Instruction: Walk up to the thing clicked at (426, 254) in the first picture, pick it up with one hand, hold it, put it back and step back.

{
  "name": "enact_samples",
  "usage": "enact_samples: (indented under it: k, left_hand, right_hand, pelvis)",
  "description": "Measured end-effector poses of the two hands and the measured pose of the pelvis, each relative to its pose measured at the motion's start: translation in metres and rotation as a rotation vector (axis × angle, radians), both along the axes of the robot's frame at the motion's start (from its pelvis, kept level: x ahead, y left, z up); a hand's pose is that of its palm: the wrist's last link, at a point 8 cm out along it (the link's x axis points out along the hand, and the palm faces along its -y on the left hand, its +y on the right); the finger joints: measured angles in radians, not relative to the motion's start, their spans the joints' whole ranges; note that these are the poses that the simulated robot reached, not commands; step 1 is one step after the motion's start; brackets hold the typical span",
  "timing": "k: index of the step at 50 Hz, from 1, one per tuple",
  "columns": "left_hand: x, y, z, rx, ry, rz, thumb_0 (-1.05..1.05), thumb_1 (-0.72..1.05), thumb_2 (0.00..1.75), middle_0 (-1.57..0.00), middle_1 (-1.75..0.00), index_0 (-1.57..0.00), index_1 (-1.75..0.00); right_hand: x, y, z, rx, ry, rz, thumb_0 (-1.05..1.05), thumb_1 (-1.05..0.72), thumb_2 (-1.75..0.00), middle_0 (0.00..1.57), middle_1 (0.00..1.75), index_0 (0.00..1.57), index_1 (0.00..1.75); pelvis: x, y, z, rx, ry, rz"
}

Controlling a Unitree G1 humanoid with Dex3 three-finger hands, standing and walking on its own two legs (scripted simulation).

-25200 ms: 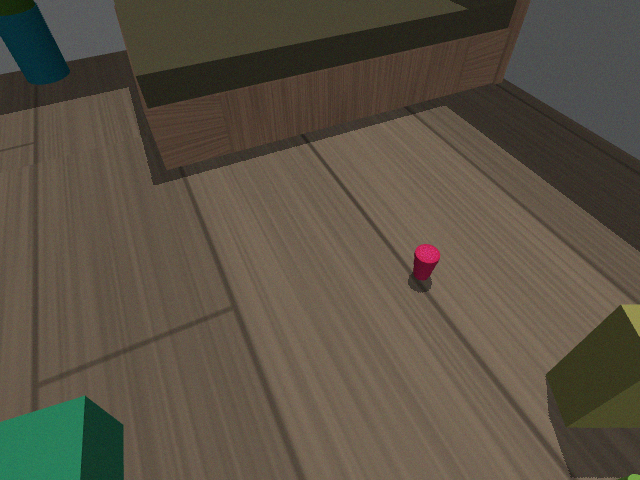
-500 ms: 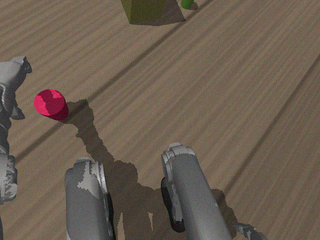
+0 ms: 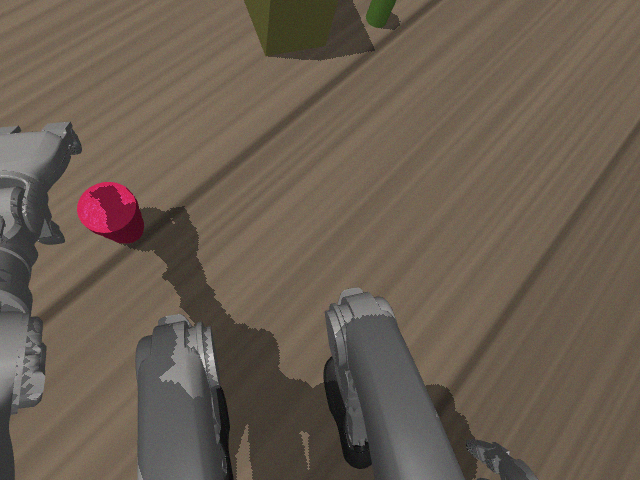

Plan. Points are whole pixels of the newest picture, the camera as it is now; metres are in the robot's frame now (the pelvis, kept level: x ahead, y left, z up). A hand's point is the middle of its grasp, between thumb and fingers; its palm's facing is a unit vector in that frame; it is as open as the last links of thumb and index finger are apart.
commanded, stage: withdraw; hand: left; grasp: from above
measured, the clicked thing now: (118, 219) +0.53 +0.27 -0.35
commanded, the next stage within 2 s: none
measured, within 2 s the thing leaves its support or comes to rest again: neither
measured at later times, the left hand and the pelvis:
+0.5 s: hand (57, 190) +0.50 +0.28 -0.14, palm faces -0.47 -0.04 -0.88, open 13.3 cm; pelvis +0.00 +0.00 -0.02, yaw +0 degrees
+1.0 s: hand (50, 186) +0.50 +0.29 -0.13, palm faces -0.44 -0.03 -0.90, open 13.3 cm; pelvis +0.00 +0.00 -0.01, yaw +0 degrees
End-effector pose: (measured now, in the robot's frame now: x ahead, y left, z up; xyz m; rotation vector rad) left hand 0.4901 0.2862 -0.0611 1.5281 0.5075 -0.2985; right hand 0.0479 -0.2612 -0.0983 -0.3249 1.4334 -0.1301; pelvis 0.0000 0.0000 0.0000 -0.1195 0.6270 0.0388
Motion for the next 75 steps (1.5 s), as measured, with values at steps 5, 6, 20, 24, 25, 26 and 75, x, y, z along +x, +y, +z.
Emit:
enact_samples:
  k: [5, 6, 20, 24, 25, 26, 75]
  left_hand:
    - [0.008, -0.002, -0.013, -0.007, -0.046, -0.034, 0.0, -0.33, 0.83, -0.24, -0.84, -0.25, -0.83]
    - [0.011, -0.002, -0.015, -0.004, -0.062, -0.033, 0.0, -0.34, 0.83, -0.24, -0.85, -0.25, -0.84]
    - [0.018, 0.006, -0.008, 0.026, -0.033, 0.036, 0.0, -0.36, 0.85, -0.22, -0.86, -0.22, -0.86]
    - [0.015, -0.004, -0.017, -0.005, -0.017, -0.003, 0.0, -0.36, 0.85, -0.22, -0.86, -0.23, -0.85]
    - [0.015, -0.006, -0.018, -0.009, -0.025, -0.012, 0.0, -0.36, 0.84, -0.22, -0.86, -0.23, -0.85]
    - [0.015, -0.007, -0.019, -0.01, -0.036, -0.019, 0.0, -0.36, 0.84, -0.22, -0.87, -0.23, -0.85]
    - [0.02, -0.003, -0.019, -0.003, -0.119, -0.028, 0.0, -0.4, 0.87, -0.19, -0.9, -0.19, -0.89]
  right_hand:
    - [-0.004, -0.007, -0.005, -0.032, 0.009, 0.019, 0.0, -0.91, -0.9, 0.2, 0.3, 0.2, 0.3]
    - [-0.006, -0.009, -0.007, -0.038, 0.012, 0.019, 0.0, -0.91, -0.9, 0.2, 0.3, 0.2, 0.3]
    - [-0.021, -0.003, -0.012, -0.015, 0.057, -0.031, 0.0, -0.92, -0.9, 0.2, 0.3, 0.2, 0.3]
    - [-0.022, -0.002, -0.01, -0.015, 0.061, -0.026, 0.0, -0.92, -0.9, 0.2, 0.3, 0.2, 0.3]
    - [-0.022, -0.002, -0.01, -0.017, 0.061, -0.025, 0.0, -0.92, -0.9, 0.2, 0.3, 0.2, 0.3]
    - [-0.022, -0.003, -0.01, -0.02, 0.059, -0.024, 0.0, -0.92, -0.9, 0.2, 0.3, 0.2, 0.3]
    - [-0.018, -0.006, -0.014, -0.038, 0.043, -0.013, 0.0, -0.92, -0.9, 0.2, 0.3, 0.2, 0.3]
  pelvis:
    - [-0.001, -0.001, -0.013, -0.004, -0.004, 0.001]
    - [-0.002, -0.001, -0.016, -0.004, -0.005, 0.002]
    - [0.0, -0.001, -0.016, -0.002, 0.004, -0.003]
    - [0.0, -0.001, -0.016, -0.004, 0.003, -0.002]
    - [0.0, -0.001, -0.016, -0.005, 0.003, -0.002]
    - [0.0, -0.001, -0.017, -0.005, 0.003, -0.002]
    - [-0.002, 0.0, -0.024, -0.008, -0.003, 0.001]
